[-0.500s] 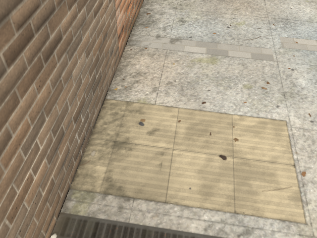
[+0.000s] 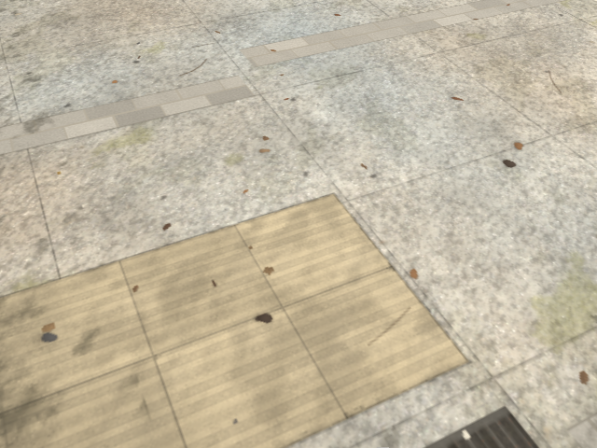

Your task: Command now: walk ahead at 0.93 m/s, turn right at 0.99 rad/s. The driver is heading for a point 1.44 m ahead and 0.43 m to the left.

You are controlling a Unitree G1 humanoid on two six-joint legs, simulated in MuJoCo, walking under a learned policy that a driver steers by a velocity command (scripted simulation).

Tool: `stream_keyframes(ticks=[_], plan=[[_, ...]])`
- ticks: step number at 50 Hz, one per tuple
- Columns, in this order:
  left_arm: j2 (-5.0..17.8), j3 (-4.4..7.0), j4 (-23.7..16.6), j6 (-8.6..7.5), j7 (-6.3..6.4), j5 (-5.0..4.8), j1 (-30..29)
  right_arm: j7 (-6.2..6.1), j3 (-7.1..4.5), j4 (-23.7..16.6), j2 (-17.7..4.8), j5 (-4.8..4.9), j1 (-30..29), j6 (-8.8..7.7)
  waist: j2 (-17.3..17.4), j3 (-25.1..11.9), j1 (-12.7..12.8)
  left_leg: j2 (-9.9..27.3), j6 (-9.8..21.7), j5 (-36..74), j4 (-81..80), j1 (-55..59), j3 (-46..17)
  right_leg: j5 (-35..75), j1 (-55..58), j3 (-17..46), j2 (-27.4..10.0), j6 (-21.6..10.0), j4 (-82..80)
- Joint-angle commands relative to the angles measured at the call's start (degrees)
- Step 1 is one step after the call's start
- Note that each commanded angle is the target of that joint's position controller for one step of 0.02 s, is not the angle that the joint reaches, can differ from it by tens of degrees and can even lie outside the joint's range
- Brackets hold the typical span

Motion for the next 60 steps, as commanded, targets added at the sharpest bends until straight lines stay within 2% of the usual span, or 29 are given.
stream_keyframes(ticks=[1,4,7,10,14,16,17,18,20,21,25,28,30,32,33,34,35,37,40,43,49,52,53,54,55,56,57,58,60], plan=[[2.46,1.03,-1.14,-0.5,-1.41,0.14,-2.4,-0.44,-0.14,-5.91,-3.6,1.12,-9.35,-2.12,6.42,11.34,6.01,11.5,-5.29,20.04,-20.66,-11.76,-14.07,23.95,2.71,3.61,-2.8,-2.3,-19.59],[-1.78,-0.08,-1.91,-2.53,-2.42,-0.08,-12.17,-1.34,0.64,-2.6,-1.73,-0.72,1.0,-1.57,3.3,11.36,-0.9,11.18,-0.95,16.98,-17.7,-2.1,-14.99,31.29,5.54,0.76,0.24,-4.69,-32.24],[-0.55,-0.31,-1.56,-3.21,-2.57,-1.24,-19.75,-1.42,0.17,0.07,-2.66,-2.12,7.89,-0.91,2.9,14.93,-6.4,10.78,3.82,28.92,-14.82,9.38,-16.38,22.73,4.46,-1.95,0.8,-4.37,-44.6],[-1.64,-1.38,-1.92,-3.92,-3.0,-2.44,-22.89,-2.0,0.44,3.28,-0.54,-1.81,11.67,0.39,5.48,16.53,-9.32,8.17,6.02,44.36,-12.84,13.11,-18.09,14.74,12.18,-7.21,-1.16,-3.12,-55.17],[3.05,0.35,9.09,-3.97,-1.21,0.34,3.5,-1.67,0.15,6.69,-1.39,0.13,7.52,0.7,-2.25,4.2,2.76,5.73,8.33,54.83,19.29,1.01,-14.99,20.39,57.1,-10.71,-2.02,-0.2,-70.27],[9.1,2.45,13.93,-3.64,0.14,1.61,22.28,-2.13,-2.84,1.16,-7.29,3.0,-8.67,-0.96,-3.32,-1.85,15.28,-4.2,6.75,1.37,51.04,-27.24,-11.91,35.16,84.69,2.4,-14.8,-5.36,-63.68],[8.41,1.39,13.62,-5.2,0.58,2.8,22.85,-3.57,-2.34,-1.21,-3.22,6.05,-2.7,-1.55,-5.41,-8.66,9.98,-0.3,4.96,-0.8,49.11,-44.74,-16.52,55.71,102.69,10.44,-25.16,-7.63,-49.42],[6.75,1.69,14.5,-5.44,0.91,2.59,24.49,-4.27,-1.77,-0.83,-1.17,4.91,-2.92,-0.89,-1.47,-11.2,11.33,2.18,5.48,-0.72,48.02,-52.7,-14.98,42.39,105.16,13.93,-27.09,-10.15,-51.44],[2.69,1.08,14.44,-7.28,3.22,2.97,19.46,-2.75,-2.58,-2.62,-0.16,0.67,-8.91,-0.92,-0.99,-10.21,8.13,5.15,6.26,12.31,38.48,-51.4,-15.94,0.8,89.46,18.3,-25.61,-11.92,-60.4],[-1.36,-0.16,14.87,-8.32,3.98,1.7,17.33,-1.41,-3.18,-3.18,0.67,-0.68,-11.26,-0.18,4.72,-4.79,4.2,7.01,4.53,18.81,28.3,-44.62,-16.93,2.39,74.39,15.7,-24.44,-10.42,-65.1],[0.97,0.04,11.22,-9.39,3.41,-0.97,7.29,1.62,-1.52,-10.18,6.24,-0.32,-20.43,2.32,0.3,7.97,-4.14,10.86,1.78,29.29,11.19,-28.55,-13.95,1.91,40.24,3.2,-22.49,-6.05,-76.26],[4.92,0.85,9.82,-9.13,2.76,-2.01,6.1,2.56,-1.54,-11.24,2.66,0.66,-22.03,2.04,-0.87,8.61,-4.81,5.51,4.39,35.1,-3.22,-11.4,-4.64,9.51,35.81,-11.55,-15.27,-2.51,-77.06],[8.48,1.47,9.42,-8.71,2.23,-1.81,9.92,2.6,-2.29,-10.95,-0.53,1.46,-20.12,1.74,-1.33,5.12,-5.22,-1.02,6.75,31.29,-4.74,-5.47,1.83,40.61,43.85,-16.12,-14.34,-1.65,-65.64],[11.44,2.12,7.93,-7.25,2.43,-1.19,8.56,2.35,-4.39,-7.44,-6.21,1.08,-4.62,2.0,-1.71,-5.33,-14.77,-5.2,10.2,31.59,-10.08,14.03,1.16,47.63,44.62,-15.44,-15.47,-0.15,-38.6],[9.56,1.92,7.62,-6.73,1.92,-0.92,7.89,1.79,-5.89,-5.19,-10.29,1.66,0.2,2.48,5.0,-8.0,-16.2,-3.08,12.84,29.08,-14.3,26.59,-6.49,8.52,33.31,-15.8,-8.06,1.44,-13.83],[2.47,-0.04,1.71,-7.33,0.91,-1.12,11.71,1.35,-6.76,-7.47,-17.19,1.12,-5.0,3.49,23.05,-12.49,-7.14,11.27,21.32,19.55,-23.64,33.43,-39.92,-31.39,15.6,-11.03,-0.01,4.03,9.84],[5.31,-0.41,-3.21,-8.58,0.6,-1.13,6.93,0.39,-6.83,-9.01,-18.46,0.55,-4.14,4.23,17.21,-14.9,-7.91,15.25,23.45,6.48,-36.97,37.99,-58.63,-28.42,4.89,-0.81,0.2,2.73,7.45],[6.1,-0.55,-3.37,-9.2,0.63,-0.47,3.76,-1.01,-6.03,-8.66,-13.8,-0.2,-7.49,3.82,3.28,-0.23,-4.11,14.34,18.59,8.91,-39.27,21.83,-51.82,-23.07,4.64,1.19,-5.66,1.98,-3.35],[5.01,-1.32,-3.81,-5.19,0.46,1.65,6.31,-0.84,-4.69,-10.93,-11.24,1.42,-14.72,1.66,2.54,4.65,3.86,6.43,16.33,20.99,-40.3,0.77,-37.2,-24.11,16.2,1.41,-8.65,4.07,-14.52],[5.33,-1.75,-9.04,-4.02,0.52,0.59,-3.4,-0.36,-4.82,-13.01,-12.22,2.42,-17.09,-0.37,2.71,8.05,4.26,1.27,16.2,30.74,-45.78,-9.51,-29.4,-16.39,23.21,-2.32,-8.16,7.0,-33.55],[6.2,-1.52,-11.52,-4.71,0.4,-1.7,-7.76,0.83,-6.62,-14.16,-14.64,2.77,-14.21,-0.97,5.66,3.68,0.35,1.63,9.71,47.49,-42.68,1.28,-29.74,3.53,38.3,-1.89,-4.3,5.31,-58.36],[11.19,1.41,-6.89,-5.13,1.84,-2.25,11.75,0.31,-7.27,-15.9,-17.82,1.63,-16.74,-0.58,3.29,-8.61,10.77,0.4,6.01,64.41,-16.95,4.9,-28.97,-9.48,58.95,-3.17,-1.45,4.68,-58.29],[14.24,2.76,-3.72,-4.68,3.15,-1.76,25.52,0.68,-6.32,-17.69,-14.92,0.57,-20.99,-1.02,0.89,-15.63,18.06,-2.1,5.28,57.15,0.66,-4.44,-26.95,-19.37,74.62,0.38,-6.4,4.76,-54.82],[17.99,3.23,-2.77,-4.81,3.98,1.15,30.75,0.67,-3.17,-20.78,-3.11,0.9,-20.88,-1.4,-17.85,-17.15,15.88,-8.33,5.58,8.55,21.73,-21.18,-23.07,-44.42,84.07,21.04,-21.0,4.89,-62.71],[19.4,3.74,-5.55,-5.14,3.08,2.33,19.84,0.37,-2.17,-23.63,-4.05,4.32,-11.09,-1.18,-29.94,-20.1,5.19,-7.77,5.82,10.6,30.16,-30.93,-19.57,-52.54,81.75,54.46,-29.57,-0.4,-79.09],[11.99,2.66,-8.14,-4.94,2.59,1.95,10.81,-0.28,-2.63,-20.34,-8.9,2.16,-14.47,0.2,-13.07,-11.07,4.84,-2.25,5.87,18.7,31.35,-32.07,-16.97,-59.63,72.03,46.04,-26.66,-2.51,-79.36],[9.23,1.94,-7.54,-4.75,2.37,1.19,9.06,0.54,-2.86,-20.8,-10.39,0.58,-18.18,0.92,-3.93,-5.3,4.79,0.2,4.96,23.02,28.72,-30.48,-14.96,-49.09,63.86,34.14,-24.05,-2.67,-76.89],[7.87,1.51,-5.77,-4.78,2.19,1.41,10.42,1.5,-2.83,-21.28,-10.0,0.11,-21.17,1.49,1.25,-2.42,4.78,2.07,4.3,24.11,26.63,-28.97,-14.65,-37.3,59.03,24.8,-21.31,-1.51,-76.49],[5.45,0.57,-0.97,-5.82,2.17,0.59,16.04,3.3,-1.79,-23.98,-6.72,-0.13,-24.22,2.89,-1.66,1.46,3.97,4.79,3.62,24.63,25.29,-30.43,-14.69,-23.29,55.53,12.67,-18.49,0.04,-76.79]])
